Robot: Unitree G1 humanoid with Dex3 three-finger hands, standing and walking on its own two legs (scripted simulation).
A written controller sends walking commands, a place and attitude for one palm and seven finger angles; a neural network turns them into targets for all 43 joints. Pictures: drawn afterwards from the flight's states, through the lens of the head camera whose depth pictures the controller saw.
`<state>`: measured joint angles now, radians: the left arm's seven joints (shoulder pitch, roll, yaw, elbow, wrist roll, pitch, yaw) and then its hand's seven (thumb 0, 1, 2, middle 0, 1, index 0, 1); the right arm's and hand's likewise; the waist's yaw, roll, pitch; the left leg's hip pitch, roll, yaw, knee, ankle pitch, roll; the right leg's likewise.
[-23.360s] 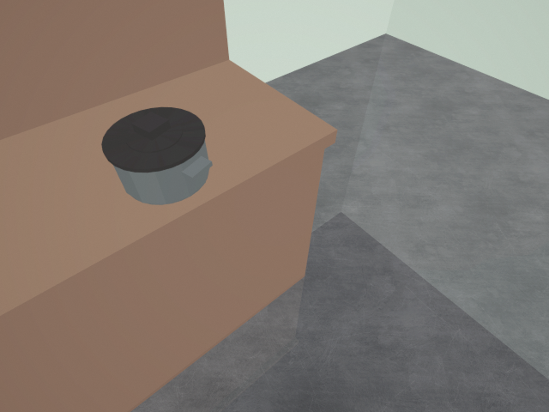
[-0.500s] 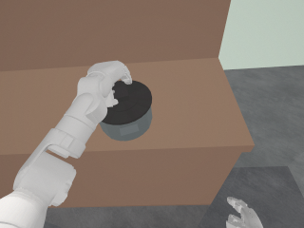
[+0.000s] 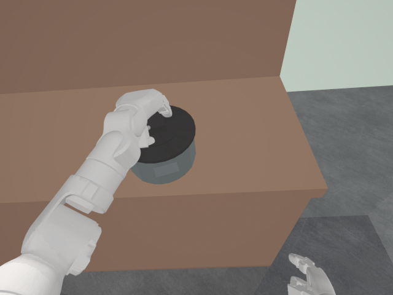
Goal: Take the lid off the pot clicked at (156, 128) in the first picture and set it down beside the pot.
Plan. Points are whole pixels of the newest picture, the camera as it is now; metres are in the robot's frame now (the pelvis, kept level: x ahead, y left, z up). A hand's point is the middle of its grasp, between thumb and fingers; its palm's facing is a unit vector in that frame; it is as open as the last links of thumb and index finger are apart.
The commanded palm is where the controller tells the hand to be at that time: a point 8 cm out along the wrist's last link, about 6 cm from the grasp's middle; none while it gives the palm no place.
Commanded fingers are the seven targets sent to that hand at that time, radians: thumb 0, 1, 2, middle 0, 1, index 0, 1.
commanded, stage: close the fingers and squeeze the knob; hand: left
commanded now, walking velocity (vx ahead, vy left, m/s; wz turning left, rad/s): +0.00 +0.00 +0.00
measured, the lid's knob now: (154, 123) +0.46 +0.11 +0.10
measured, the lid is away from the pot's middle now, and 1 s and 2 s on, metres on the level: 0.00 0.01 0.01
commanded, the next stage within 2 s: lift the lid straight up in 1.68 s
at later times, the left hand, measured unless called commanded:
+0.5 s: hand (147, 125) +0.43 +0.12 +0.12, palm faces -0.30 -0.11 -0.95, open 9.4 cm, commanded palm +0.42 +0.13 +0.19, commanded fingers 0.00 0.02 1.12 -0.65 -0.78 -0.65 -0.78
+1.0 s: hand (148, 124) +0.44 +0.12 +0.12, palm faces -0.31 -0.11 -0.95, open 8.2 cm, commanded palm +0.42 +0.13 +0.19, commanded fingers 0.00 0.38 0.82 -0.78 -0.98 -0.78 -0.98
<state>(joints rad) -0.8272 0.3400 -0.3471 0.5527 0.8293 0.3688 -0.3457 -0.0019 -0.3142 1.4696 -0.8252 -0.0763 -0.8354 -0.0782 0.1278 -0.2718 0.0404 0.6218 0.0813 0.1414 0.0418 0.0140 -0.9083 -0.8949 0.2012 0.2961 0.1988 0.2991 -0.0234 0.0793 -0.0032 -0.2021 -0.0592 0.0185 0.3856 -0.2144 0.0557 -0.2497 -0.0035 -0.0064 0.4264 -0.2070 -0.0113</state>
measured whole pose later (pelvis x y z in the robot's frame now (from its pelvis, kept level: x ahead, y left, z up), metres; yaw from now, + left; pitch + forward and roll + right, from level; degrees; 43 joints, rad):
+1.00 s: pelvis +0.01 +0.00 +0.00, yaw +0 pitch +3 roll +0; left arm -0.86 0.34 -0.36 0.60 0.83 0.37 -0.35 0.00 0.10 0.93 -0.65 -0.89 -0.67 -0.90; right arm 0.13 -0.28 0.04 0.63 0.08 0.15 0.03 0.01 -0.91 -0.89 0.20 0.30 0.20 0.30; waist -0.03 0.08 -0.01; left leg -0.21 -0.06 0.01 0.39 -0.22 0.06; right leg -0.25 0.00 -0.01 0.42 -0.21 -0.01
